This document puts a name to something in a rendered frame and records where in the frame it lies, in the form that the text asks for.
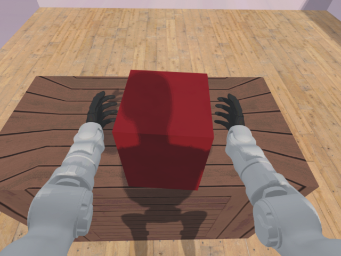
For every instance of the robot right forearm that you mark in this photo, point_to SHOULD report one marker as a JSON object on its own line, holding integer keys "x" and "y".
{"x": 254, "y": 169}

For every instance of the robot right hand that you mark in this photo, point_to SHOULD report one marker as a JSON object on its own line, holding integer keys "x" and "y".
{"x": 235, "y": 116}

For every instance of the pedestal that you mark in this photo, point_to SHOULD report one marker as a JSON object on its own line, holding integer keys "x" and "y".
{"x": 39, "y": 133}

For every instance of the carton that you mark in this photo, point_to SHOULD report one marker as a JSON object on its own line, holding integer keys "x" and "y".
{"x": 164, "y": 130}

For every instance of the robot left forearm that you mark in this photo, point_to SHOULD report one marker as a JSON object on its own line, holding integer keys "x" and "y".
{"x": 81, "y": 162}

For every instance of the right robot upper arm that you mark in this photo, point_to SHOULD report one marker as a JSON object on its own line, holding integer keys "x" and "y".
{"x": 290, "y": 225}

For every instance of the left robot upper arm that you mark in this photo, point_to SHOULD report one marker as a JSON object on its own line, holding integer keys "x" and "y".
{"x": 60, "y": 214}

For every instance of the robot left hand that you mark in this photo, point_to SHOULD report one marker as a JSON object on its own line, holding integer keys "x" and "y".
{"x": 96, "y": 114}

